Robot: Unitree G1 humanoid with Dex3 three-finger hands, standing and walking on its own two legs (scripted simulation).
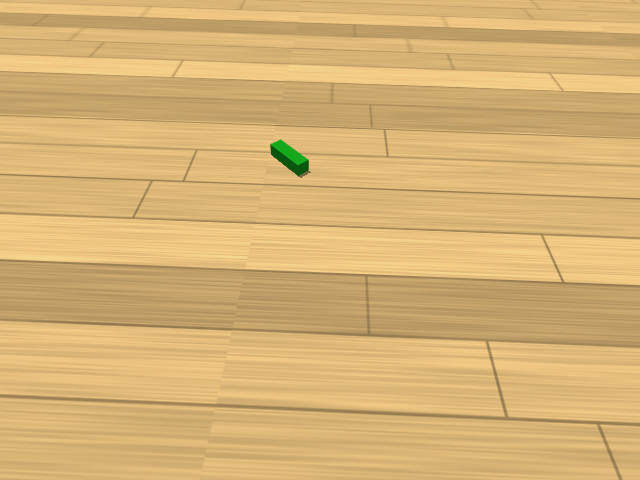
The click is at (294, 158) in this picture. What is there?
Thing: lying carton
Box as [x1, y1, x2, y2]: [270, 139, 308, 175]
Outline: 270,144 271,154 298,175 308,170 308,160 280,139
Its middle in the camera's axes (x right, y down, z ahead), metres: -0.18 -0.39 +1.99
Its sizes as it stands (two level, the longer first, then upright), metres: 0.228 0.068 0.066
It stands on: the floor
